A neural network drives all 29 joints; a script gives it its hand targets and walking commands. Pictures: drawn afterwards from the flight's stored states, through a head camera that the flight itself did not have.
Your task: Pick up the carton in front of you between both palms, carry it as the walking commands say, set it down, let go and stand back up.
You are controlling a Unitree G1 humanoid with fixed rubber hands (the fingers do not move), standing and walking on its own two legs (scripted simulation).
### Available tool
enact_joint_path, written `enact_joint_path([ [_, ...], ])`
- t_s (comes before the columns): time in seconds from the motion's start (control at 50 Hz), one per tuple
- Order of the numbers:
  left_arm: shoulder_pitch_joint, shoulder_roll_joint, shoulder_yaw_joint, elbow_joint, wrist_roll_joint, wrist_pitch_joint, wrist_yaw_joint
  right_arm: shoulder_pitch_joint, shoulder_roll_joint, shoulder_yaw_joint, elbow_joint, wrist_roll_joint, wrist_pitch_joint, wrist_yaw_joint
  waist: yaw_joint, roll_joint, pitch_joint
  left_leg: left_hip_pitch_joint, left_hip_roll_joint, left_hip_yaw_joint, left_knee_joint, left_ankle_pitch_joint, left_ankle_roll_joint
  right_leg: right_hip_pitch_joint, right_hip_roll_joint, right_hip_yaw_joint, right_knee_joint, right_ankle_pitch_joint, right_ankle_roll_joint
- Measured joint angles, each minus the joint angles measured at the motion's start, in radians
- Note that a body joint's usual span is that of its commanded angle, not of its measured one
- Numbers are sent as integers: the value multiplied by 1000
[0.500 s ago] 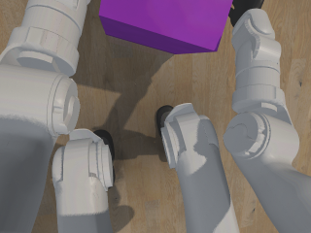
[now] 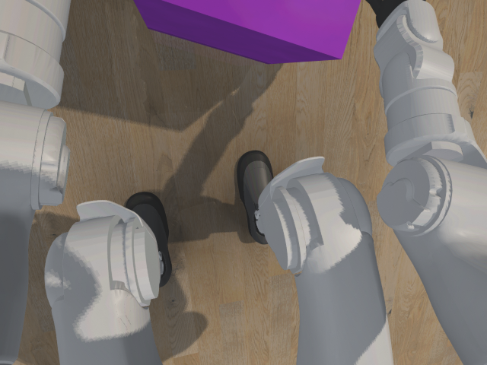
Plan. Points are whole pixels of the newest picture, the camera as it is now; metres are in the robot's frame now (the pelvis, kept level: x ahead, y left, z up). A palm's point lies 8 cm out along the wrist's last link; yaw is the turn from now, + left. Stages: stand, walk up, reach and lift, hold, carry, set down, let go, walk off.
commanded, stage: set down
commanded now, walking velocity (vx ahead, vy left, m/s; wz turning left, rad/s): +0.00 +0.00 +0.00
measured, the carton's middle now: out of the picture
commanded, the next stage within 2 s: let go in 1.08 s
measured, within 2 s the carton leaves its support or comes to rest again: neither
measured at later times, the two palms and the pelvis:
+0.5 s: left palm out of the picture +0.63 +0.06 -0.03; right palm out of the picture +0.49 -0.29 -0.04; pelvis +0.00 +0.00 +0.08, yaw -1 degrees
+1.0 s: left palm out of the picture +0.64 +0.07 +0.11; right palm out of the picture +0.49 -0.30 +0.11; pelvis +0.03 +0.00 +0.20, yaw +0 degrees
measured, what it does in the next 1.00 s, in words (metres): rises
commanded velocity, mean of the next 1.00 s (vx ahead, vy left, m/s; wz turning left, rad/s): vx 0.00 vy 0.00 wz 0.00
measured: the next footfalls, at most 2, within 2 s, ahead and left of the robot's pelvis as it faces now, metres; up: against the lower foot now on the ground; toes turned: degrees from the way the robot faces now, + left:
none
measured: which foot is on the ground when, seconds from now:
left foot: down 0.00-1.00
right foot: down 0.00-1.00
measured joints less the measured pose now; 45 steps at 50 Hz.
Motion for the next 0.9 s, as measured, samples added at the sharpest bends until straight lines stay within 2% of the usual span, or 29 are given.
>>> enact_joint_path([
  [0.08,-21,31,-51,-27,-57,7,-7,0,-26,70,-34,91,7,-17,-1,1,9,1,9,-3,11,4,-7,-7,-11,-14,11,12,-24],
  [0.16,-29,39,-48,-53,-62,28,-8,2,-12,117,-94,135,39,-47,-8,5,-6,17,23,-5,6,2,-13,0,-3,-19,5,24,-35],
  [0.26,-17,40,10,-69,-29,76,-7,20,20,166,-200,155,107,-93,-19,25,-63,60,47,5,-42,-1,-8,25,25,-8,-45,39,-30],
  [0.34,-2,31,80,-23,14,99,-29,51,45,169,-234,129,149,-105,-27,44,-146,91,55,17,-118,8,-4,49,41,8,-115,50,-23],
  [0.48,37,13,163,17,77,95,-65,114,74,127,-259,68,166,-89,-29,54,-279,125,52,27,-269,45,1,84,49,29,-257,77,-15],
  [0.68,99,-9,163,-95,108,149,-67,170,72,78,-323,49,205,-59,-28,49,-381,187,35,19,-448,88,0,156,39,33,-429,102,-12],
  [0.9,200,-62,239,-151,170,172,-70,281,88,63,-397,27,229,-23,-22,68,-477,328,31,10,-667,134,0,300,42,40,-642,139,-11],
])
